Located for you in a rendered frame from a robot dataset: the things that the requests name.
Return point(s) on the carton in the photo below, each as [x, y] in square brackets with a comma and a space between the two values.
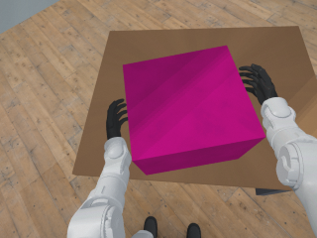
[188, 110]

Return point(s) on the robot left upper arm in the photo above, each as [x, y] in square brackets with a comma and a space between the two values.
[105, 221]

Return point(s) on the table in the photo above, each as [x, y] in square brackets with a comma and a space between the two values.
[279, 50]

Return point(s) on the robot right forearm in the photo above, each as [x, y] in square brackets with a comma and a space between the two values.
[279, 122]

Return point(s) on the right robot hand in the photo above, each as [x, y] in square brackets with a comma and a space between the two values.
[262, 87]

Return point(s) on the robot right upper arm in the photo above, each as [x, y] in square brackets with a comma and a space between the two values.
[296, 167]

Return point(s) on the left robot hand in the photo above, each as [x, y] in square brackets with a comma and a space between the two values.
[113, 125]

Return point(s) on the robot right foot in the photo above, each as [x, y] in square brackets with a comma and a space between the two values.
[193, 231]

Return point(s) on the robot left foot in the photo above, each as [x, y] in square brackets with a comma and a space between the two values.
[151, 225]

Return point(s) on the robot left forearm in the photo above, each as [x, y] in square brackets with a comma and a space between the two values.
[112, 184]

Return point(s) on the robot foot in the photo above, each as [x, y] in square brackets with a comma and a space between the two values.
[151, 225]
[193, 231]

